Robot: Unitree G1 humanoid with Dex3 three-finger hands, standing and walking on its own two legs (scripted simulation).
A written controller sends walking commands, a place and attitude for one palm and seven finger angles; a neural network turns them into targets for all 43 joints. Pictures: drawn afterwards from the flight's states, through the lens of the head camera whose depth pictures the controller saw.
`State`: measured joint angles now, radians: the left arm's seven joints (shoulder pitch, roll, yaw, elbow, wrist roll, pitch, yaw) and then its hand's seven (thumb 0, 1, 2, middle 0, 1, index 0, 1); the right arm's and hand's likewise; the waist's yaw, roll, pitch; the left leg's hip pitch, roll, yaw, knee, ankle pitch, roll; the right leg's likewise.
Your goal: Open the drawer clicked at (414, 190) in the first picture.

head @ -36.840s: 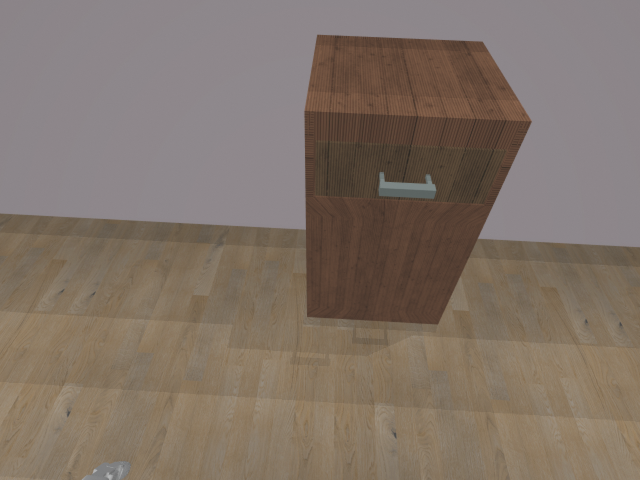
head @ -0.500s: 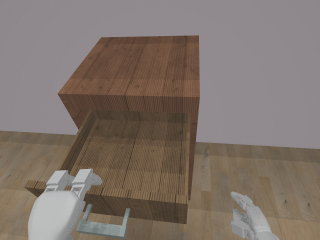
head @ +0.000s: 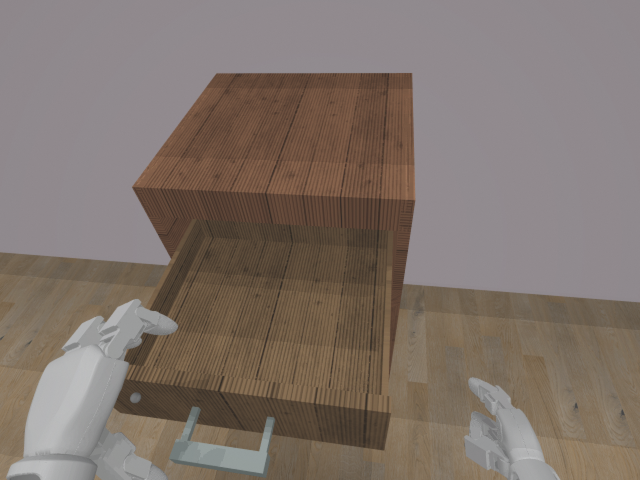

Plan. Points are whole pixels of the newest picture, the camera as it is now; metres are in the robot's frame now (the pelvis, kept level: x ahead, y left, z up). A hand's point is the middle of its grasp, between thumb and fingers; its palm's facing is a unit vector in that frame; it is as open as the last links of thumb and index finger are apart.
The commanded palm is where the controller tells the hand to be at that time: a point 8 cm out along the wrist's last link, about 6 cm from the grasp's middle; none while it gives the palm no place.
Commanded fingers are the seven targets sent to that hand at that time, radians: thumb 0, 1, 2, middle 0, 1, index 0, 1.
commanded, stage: draw the hand back to the body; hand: left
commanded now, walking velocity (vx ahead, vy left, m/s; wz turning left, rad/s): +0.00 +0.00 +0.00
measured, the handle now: (225, 439) +0.18 +0.18 -0.09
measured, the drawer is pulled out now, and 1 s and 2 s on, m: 0.30 0.30 0.30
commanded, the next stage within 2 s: step back with the hand held close in 0.94 s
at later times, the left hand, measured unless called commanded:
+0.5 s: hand (129, 347) +0.19 +0.21 +0.16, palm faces +0.35 -0.83 -0.43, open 10.7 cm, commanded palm +0.14 +0.26 +0.18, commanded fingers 0.00 0.51 0.74 -0.23 -0.55 -0.23 -0.55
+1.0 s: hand (119, 346) +0.18 +0.21 +0.17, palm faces +0.41 -0.80 -0.43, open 7.5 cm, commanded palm +0.13 +0.25 +0.19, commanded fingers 0.00 0.90 0.90 -0.20 -0.30 -0.20 -0.30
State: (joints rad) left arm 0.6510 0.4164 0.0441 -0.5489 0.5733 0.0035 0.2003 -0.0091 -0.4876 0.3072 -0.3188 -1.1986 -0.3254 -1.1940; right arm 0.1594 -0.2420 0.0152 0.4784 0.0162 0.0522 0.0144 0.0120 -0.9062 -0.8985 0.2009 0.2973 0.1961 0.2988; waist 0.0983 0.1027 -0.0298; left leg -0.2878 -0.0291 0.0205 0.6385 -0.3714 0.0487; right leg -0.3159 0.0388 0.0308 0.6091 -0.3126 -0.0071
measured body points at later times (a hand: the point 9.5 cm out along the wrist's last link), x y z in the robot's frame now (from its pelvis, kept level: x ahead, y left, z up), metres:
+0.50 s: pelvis +0.02 -0.02 +0.01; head +0.02 -0.04 +0.46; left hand +0.16 +0.25 +0.19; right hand +0.22 -0.22 -0.07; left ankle -0.02 +0.08 -0.73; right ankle +0.00 -0.12 -0.73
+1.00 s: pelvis +0.01 -0.03 +0.02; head +0.01 -0.06 +0.46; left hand +0.16 +0.25 +0.20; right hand +0.22 -0.24 -0.07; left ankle -0.02 +0.08 -0.73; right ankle +0.00 -0.12 -0.73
